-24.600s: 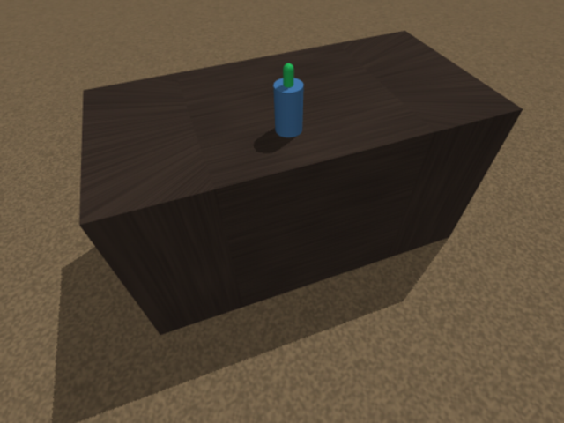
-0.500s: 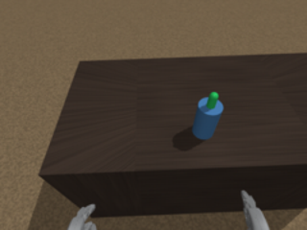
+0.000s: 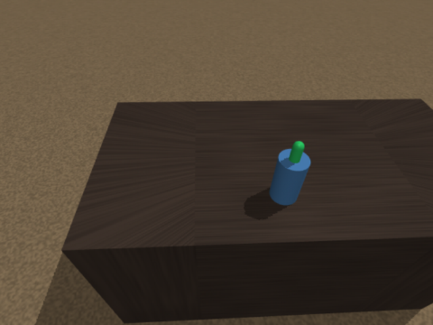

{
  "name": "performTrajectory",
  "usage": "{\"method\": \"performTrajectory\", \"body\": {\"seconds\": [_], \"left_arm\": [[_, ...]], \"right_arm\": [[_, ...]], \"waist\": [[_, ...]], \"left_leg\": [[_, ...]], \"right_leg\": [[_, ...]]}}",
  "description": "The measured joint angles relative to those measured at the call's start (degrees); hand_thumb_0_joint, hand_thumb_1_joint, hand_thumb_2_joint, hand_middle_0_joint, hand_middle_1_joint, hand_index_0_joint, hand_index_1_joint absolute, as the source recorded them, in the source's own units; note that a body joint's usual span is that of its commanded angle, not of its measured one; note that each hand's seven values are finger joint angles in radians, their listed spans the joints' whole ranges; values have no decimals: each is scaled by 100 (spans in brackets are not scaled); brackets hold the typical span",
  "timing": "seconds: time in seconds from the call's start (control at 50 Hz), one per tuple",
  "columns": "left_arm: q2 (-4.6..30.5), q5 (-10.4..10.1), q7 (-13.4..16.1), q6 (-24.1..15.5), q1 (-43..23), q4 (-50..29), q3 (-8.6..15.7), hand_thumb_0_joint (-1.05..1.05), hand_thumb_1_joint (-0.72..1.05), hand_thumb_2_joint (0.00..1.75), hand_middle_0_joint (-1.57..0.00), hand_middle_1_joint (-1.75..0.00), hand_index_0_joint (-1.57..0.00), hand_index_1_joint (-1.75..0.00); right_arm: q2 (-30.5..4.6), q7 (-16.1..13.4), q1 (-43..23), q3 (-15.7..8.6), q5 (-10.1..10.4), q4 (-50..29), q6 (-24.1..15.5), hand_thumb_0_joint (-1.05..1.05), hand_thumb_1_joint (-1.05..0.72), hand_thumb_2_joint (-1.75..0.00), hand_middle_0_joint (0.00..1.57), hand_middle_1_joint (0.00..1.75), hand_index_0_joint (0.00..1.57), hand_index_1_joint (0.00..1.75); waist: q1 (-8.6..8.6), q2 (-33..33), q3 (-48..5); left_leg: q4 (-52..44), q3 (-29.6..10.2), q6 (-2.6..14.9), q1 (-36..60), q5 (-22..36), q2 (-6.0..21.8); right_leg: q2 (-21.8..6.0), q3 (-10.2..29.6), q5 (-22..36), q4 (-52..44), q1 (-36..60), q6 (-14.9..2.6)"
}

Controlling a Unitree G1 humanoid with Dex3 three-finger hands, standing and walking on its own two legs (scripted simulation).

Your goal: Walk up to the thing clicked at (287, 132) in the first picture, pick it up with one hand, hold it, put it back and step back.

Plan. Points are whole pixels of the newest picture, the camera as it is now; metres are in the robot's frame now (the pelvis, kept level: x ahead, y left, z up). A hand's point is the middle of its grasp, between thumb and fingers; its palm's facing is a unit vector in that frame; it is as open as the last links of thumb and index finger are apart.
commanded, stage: home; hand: right
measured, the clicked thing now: (290, 170) +0.51 -0.17 -0.03
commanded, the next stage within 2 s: stand in 1.44 s
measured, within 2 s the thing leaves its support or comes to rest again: neither
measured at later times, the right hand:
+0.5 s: hand out of the picture +0.06 -0.26 -0.15, palm faces -0.02 +0.93 -0.36, open 17.4 cm
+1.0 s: hand out of the picture +0.08 -0.26 -0.15, palm faces -0.02 +0.93 -0.36, open 17.4 cm
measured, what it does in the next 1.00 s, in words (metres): stands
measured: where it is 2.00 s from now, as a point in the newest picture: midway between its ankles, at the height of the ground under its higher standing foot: outside the picture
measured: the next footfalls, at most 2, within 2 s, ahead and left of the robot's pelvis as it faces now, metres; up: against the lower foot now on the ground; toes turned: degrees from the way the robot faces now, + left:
none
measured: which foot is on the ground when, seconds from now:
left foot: down 0.00-1.00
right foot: down 0.00-1.00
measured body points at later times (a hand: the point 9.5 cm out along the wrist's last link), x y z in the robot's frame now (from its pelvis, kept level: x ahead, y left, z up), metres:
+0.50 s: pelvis +0.00 +0.00 +0.00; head -0.01 +0.01 +0.45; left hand +0.03 +0.30 -0.14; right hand +0.06 -0.31 -0.12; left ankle +0.05 +0.12 -0.74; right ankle -0.02 -0.15 -0.74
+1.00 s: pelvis +0.02 +0.00 +0.00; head +0.02 +0.01 +0.45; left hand +0.09 +0.30 -0.13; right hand +0.08 -0.31 -0.12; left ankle +0.05 +0.12 -0.74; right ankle -0.02 -0.15 -0.74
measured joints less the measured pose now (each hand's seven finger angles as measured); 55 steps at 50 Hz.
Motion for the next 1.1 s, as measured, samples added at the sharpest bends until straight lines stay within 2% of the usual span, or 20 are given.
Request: {"method": "performTrajectory", "body": {"seconds": [0.28, 1.1], "left_arm": [[-101, -7, -7, -52, 29, 281, -1, 0, 90, 90, -20, -29, -20, -29], [-123, -51, 44, -60, -470, 231, 48, 0, 90, 90, -20, -30, -20, -29]], "right_arm": [[68, 33, -146, -25, 39, 178, 11, 0, 54, -5, 6, 6, 6, 5], [61, -2, -431, -72, 66, 262, -16, 0, 52, -6, 6, 6, 6, 5]], "waist": [[4, 98, 54], [-25, 75, 168]], "left_leg": [[-199, -35, -6, -15, 194, 1], [-321, -7, -4, 211, 39, -59]], "right_leg": [[9, -33, 148, -134, -34, -4], [-58, -21, 77, -412, 261, 23]]}}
